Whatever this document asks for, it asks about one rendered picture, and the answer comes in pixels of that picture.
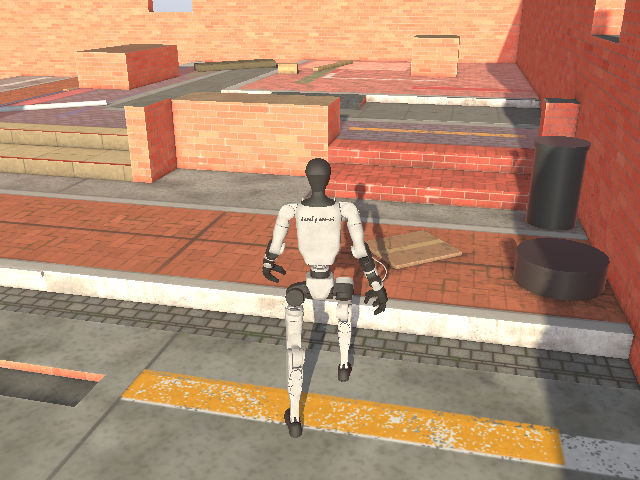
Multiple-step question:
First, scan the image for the right robot hand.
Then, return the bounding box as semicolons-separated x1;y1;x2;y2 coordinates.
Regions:
364;286;388;315

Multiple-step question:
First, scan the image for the robot left forearm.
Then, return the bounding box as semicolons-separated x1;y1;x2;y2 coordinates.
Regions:
263;239;279;268

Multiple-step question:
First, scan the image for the robot left upper arm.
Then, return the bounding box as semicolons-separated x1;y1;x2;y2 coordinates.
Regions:
269;202;298;255

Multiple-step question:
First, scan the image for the robot foot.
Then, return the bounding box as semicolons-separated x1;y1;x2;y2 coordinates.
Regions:
284;408;302;438
338;362;352;382

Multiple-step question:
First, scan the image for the robot right upper arm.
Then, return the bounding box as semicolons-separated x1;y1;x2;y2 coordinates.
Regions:
339;201;368;259

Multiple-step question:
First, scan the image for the robot left foot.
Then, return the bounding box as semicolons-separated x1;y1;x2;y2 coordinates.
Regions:
284;408;302;438

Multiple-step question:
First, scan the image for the robot right forearm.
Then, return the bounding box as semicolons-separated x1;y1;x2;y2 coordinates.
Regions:
359;242;383;291

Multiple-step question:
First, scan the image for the left robot hand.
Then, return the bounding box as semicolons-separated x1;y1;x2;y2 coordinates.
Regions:
262;264;286;283

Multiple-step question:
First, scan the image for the robot right foot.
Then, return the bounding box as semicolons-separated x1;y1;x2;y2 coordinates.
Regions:
338;362;352;382

